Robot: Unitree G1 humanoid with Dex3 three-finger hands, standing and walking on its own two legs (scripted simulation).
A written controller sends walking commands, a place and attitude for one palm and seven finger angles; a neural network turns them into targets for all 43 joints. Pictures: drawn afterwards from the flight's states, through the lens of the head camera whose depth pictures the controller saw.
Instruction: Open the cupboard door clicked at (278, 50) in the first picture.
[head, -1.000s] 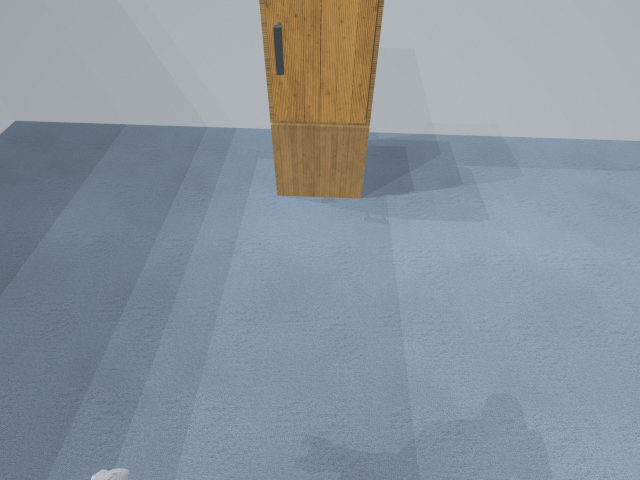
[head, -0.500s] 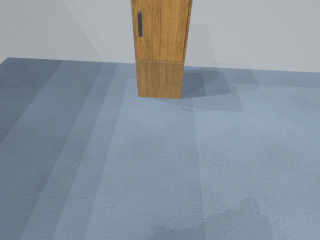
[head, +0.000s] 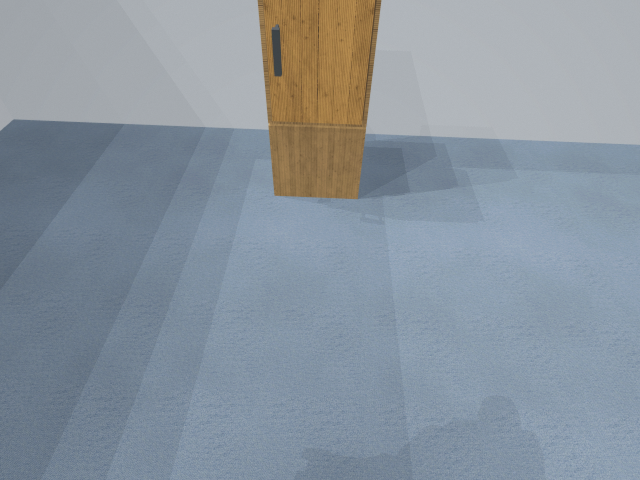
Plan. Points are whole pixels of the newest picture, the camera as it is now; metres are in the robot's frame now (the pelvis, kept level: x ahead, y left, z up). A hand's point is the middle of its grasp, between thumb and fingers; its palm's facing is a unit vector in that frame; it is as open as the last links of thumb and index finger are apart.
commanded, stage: look at it before walking up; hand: left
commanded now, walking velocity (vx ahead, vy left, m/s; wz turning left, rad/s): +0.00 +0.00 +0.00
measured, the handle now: (277, 50) +1.46 +0.23 -0.06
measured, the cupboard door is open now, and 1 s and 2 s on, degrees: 0 0 0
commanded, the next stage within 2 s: walk to a spot facing it in 0.44 s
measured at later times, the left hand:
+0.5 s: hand out of the picture +0.07 +0.25 -0.16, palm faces -0.03 -0.95 -0.32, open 7.4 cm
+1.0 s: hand out of the picture +0.08 +0.20 -0.19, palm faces -0.01 -0.99 -0.12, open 7.4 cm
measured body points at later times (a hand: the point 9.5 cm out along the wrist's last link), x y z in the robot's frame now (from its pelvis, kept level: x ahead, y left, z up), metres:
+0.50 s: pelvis +0.00 +0.00 +0.00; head +0.00 +0.01 +0.45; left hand +0.07 +0.30 -0.14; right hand +0.08 -0.29 -0.13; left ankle +0.01 +0.13 -0.74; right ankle +0.00 -0.11 -0.74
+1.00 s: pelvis +0.10 +0.03 +0.00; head +0.11 +0.05 +0.45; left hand +0.08 +0.26 -0.17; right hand +0.01 -0.18 -0.15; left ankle +0.01 +0.13 -0.74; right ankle +0.08 -0.10 -0.68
